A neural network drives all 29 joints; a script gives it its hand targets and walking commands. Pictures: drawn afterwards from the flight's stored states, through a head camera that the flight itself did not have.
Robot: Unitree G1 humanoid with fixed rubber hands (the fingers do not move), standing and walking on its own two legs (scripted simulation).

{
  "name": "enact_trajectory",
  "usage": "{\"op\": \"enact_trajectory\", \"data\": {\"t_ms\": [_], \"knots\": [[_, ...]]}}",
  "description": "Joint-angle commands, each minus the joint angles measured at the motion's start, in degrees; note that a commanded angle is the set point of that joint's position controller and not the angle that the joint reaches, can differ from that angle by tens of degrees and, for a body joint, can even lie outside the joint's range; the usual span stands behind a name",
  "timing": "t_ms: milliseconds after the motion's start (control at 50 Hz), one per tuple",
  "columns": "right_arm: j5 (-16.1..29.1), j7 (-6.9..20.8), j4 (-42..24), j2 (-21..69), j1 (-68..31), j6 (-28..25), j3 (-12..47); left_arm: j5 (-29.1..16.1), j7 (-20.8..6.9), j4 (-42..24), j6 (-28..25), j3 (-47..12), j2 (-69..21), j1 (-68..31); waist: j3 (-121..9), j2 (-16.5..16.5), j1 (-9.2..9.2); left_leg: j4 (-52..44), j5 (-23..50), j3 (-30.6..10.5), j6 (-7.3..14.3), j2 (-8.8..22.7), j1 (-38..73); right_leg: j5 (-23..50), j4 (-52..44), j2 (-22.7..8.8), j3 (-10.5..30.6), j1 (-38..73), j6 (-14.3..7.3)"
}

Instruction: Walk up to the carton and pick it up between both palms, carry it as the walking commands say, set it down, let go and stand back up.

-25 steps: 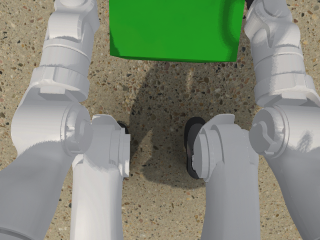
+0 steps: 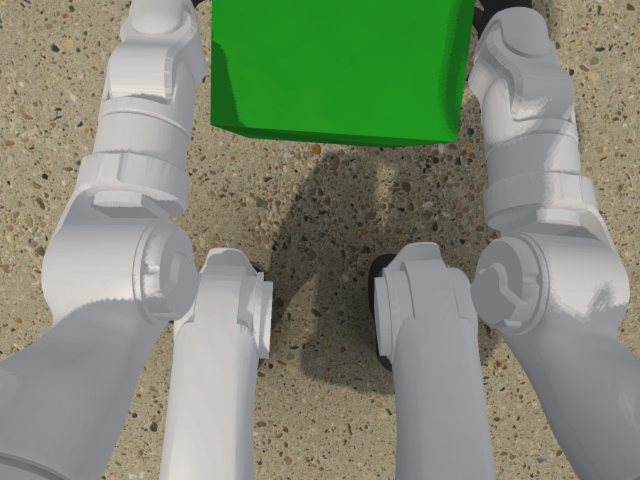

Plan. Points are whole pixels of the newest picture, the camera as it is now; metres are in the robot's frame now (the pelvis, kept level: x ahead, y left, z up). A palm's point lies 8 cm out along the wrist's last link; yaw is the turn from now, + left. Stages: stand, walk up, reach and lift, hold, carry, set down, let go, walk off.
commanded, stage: reach and lift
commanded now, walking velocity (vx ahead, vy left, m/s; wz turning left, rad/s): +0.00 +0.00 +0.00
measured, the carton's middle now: (332, 47) +0.53 -0.03 -0.20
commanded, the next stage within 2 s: none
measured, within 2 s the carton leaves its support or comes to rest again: neither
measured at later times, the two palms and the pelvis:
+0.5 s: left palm out of the picture +0.55 +0.12 -0.07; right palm out of the picture +0.53 -0.18 -0.07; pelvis +0.01 +0.00 +0.04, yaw +0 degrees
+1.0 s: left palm out of the picture +0.53 +0.12 +0.01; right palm out of the picture +0.51 -0.18 +0.01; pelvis +0.00 +0.00 +0.09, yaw +0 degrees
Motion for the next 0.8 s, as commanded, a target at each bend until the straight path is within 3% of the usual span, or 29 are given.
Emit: {"op": "enact_trajectory", "data": {"t_ms": [0,140,420,780], "knots": [[5.85,17.5,-5.87,55.33,-37.32,-0.45,23.48,-5.3,-16.59,-4.77,-0.19,-20.45,-56.91,-33.15,-69.02,-0.49,-1.06,-11.71,14.97,9.11,2.93,-2.87,30.93,16.0,-9.48,3.36,-10.75,37.57,-2.46],[5.75,17.29,-7.59,58.24,-36.66,0.85,24.88,-5.18,-16.8,-8.18,0.56,-21.45,-57.31,-33.88,-74.73,-1.59,-0.09,-13.24,16.86,9.61,2.83,-3.1,32.06,18.68,-11.5,3.87,-10.39,41.69,-2.1],[5.53,17.12,-12.0,61.59,-31.25,2.16,27.63,-6.32,-16.76,-12.5,2.17,-26.29,-62.1,-28.83,-82.76,-0.07,-1.08,-16.9,23.82,9.32,1.79,-3.79,39.03,25.14,-14.88,4.81,-10.64,46.76,-1.89],[1.6,17.91,-7.96,63.2,-27.83,3.66,22.71,-1.51,-17.05,-8.07,3.44,-20.38,-63.61,-25.33,-75.88,0.13,-0.55,-25.71,16.69,9.01,1.92,-4.07,40.82,17.13,-23.51,5.08,-10.49,45.55,-1.93]]}}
